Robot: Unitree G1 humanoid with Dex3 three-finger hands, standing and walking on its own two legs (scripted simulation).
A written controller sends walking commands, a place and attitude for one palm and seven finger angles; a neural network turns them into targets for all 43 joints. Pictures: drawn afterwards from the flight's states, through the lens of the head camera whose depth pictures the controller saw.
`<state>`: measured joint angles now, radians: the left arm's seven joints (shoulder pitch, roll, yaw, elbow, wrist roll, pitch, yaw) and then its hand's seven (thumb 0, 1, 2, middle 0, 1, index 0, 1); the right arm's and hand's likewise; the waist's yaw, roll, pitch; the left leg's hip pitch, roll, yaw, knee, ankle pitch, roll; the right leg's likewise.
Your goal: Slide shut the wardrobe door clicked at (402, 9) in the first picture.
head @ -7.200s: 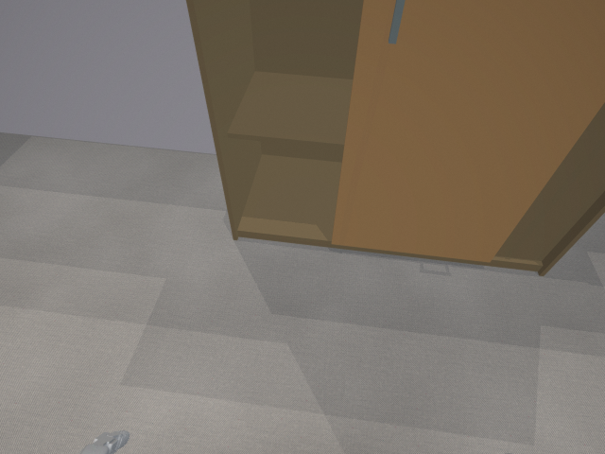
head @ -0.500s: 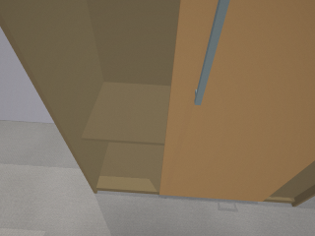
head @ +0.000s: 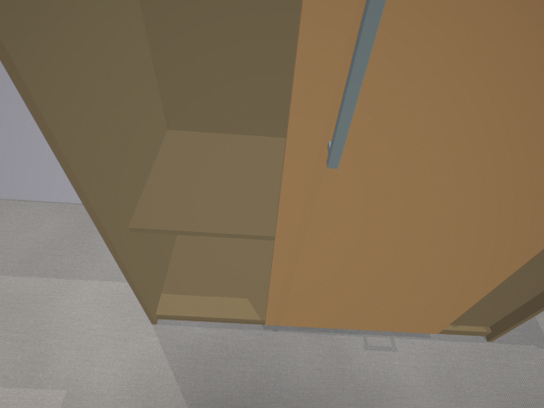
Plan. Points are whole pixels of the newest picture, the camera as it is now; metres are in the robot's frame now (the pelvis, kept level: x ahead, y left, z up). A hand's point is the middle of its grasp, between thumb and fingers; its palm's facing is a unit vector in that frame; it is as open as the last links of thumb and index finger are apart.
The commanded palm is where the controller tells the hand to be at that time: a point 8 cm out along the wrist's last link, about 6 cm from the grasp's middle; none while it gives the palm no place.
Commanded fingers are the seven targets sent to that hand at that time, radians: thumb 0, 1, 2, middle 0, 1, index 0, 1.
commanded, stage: raise the hand with hooked fingers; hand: right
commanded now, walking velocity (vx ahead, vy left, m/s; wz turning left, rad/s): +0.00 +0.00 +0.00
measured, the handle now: (355, 65) +0.49 -0.07 +0.27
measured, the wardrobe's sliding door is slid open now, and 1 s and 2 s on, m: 0.40 0.40 0.40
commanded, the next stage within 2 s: move the hooked fingers beside the handle in 1.98 s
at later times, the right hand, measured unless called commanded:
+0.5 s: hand (458, 387) +0.16 -0.21 +0.05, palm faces +0.09 +0.99 -0.07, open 9.8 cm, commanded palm +0.14 -0.26 +0.05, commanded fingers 0.00 -0.15 -0.58 0.25 0.78 0.25 0.78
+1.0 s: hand (530, 312) +0.22 -0.26 +0.14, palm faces +0.09 +0.99 -0.11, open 12.7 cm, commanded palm +0.18 -0.30 +0.15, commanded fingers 0.00 0.43 -0.33 0.29 1.15 0.29 1.15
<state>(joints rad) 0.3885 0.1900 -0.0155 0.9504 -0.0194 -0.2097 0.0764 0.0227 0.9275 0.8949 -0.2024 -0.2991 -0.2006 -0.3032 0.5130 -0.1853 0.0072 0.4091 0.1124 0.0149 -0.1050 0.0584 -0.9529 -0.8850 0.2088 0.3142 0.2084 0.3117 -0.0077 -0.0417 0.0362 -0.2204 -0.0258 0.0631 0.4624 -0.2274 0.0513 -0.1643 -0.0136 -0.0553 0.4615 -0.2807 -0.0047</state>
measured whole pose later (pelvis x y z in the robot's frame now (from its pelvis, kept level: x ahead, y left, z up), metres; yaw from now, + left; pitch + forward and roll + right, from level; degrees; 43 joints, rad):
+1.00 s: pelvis -0.01 -0.01 -0.01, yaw -3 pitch -3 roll +1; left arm 0.23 0.31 -0.04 0.68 -0.05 -0.37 0.08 0.02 0.91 0.90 -0.20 -0.30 -0.20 -0.30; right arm 0.16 -0.36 -0.34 -0.10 0.34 -0.03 0.34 0.00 0.21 -0.42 0.29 1.01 0.29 1.01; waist -0.04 -0.05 -0.02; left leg -0.22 0.00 0.11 0.53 -0.27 0.03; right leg -0.20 0.01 -0.01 0.58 -0.33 -0.03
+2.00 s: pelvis -0.01 -0.01 +0.00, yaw -3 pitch -5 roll +0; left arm 0.18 0.30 -0.10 0.66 -0.08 -0.22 0.07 0.02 0.90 0.90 -0.20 -0.30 -0.20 -0.30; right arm -0.24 -0.55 -0.52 0.08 0.34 0.31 0.48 -0.01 0.50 -0.30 0.31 1.20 0.31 1.20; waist -0.06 -0.08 -0.01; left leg -0.13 -0.01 0.11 0.41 -0.20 0.04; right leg -0.11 0.01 -0.01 0.44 -0.25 -0.02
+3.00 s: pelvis +0.00 -0.01 +0.00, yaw -2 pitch -3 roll +0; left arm 0.13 0.27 -0.09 0.69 -0.08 -0.15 0.07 0.01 0.91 0.90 -0.20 -0.30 -0.20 -0.30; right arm -0.49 -0.34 -0.26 0.18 0.25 0.35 0.23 -0.01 0.50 -0.30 0.31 1.20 0.31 1.20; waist -0.04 -0.06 -0.02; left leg -0.15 0.00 0.10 0.41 -0.22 0.04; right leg -0.11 0.01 -0.01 0.41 -0.26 -0.02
